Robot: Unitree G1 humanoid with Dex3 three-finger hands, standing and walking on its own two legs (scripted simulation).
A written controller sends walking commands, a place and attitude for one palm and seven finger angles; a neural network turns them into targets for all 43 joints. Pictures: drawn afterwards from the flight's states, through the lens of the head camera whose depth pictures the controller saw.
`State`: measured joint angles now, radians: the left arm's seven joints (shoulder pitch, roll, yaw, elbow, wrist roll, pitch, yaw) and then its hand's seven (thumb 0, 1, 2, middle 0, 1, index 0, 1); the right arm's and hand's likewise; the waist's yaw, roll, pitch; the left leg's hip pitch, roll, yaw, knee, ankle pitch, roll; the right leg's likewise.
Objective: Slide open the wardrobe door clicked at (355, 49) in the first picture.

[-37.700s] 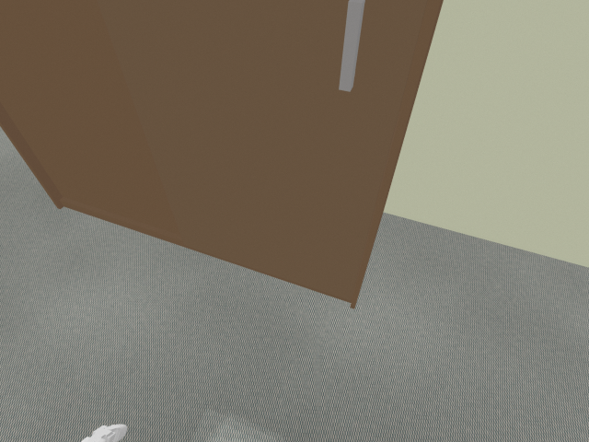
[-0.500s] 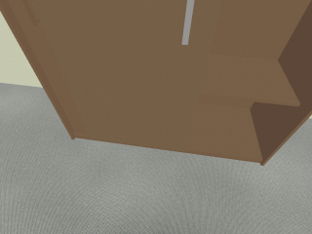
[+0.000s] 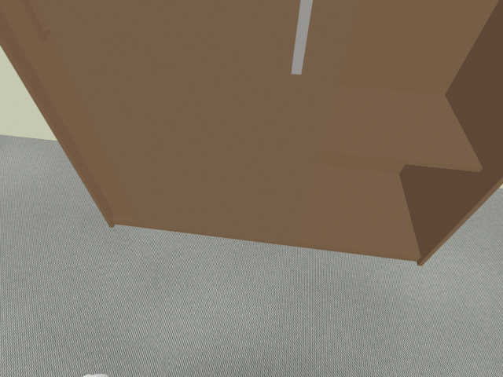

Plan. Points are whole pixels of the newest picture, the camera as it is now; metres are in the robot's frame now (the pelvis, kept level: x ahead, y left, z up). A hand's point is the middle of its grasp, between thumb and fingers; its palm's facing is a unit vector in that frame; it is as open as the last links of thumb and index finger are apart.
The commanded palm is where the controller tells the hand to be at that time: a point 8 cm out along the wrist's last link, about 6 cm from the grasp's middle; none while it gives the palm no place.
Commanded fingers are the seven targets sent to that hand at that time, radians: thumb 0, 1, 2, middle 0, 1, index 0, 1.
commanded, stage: look to check the result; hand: right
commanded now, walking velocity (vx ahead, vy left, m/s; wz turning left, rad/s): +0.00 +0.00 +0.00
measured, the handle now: (301, 33) +0.75 -0.06 +0.19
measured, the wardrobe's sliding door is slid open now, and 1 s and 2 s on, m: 0.56 0.56 0.56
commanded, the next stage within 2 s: stand and wait in 0.02 s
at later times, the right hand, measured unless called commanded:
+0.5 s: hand out of the picture +0.09 -0.23 -0.16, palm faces -0.04 +0.95 -0.31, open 7.3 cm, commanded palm none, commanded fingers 0.00 -0.90 -0.90 0.20 0.30 0.20 0.30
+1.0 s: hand out of the picture +0.09 -0.23 -0.16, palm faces -0.04 +0.95 -0.32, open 7.3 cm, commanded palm none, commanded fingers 0.00 -0.90 -0.90 0.20 0.30 0.20 0.30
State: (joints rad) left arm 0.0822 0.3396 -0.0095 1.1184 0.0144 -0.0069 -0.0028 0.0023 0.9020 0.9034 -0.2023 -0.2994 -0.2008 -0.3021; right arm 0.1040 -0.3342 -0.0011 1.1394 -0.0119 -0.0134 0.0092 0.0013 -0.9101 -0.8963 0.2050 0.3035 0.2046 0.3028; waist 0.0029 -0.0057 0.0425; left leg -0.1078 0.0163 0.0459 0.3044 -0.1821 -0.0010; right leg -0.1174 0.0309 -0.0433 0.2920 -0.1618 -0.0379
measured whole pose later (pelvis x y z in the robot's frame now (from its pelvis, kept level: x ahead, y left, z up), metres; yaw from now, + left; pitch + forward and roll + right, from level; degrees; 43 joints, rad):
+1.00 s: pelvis +0.01 +0.01 +0.00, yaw +1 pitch -1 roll +0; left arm 0.10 0.33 -0.01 1.13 0.01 0.00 0.00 0.00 0.90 0.90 -0.20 -0.30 -0.20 -0.30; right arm 0.10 -0.32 0.00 1.14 -0.01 -0.02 0.01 0.00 -0.91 -0.90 0.21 0.30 0.21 0.30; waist 0.01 0.00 0.04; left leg -0.07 -0.01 0.04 0.27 -0.17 0.02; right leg -0.08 0.01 -0.04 0.27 -0.16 -0.01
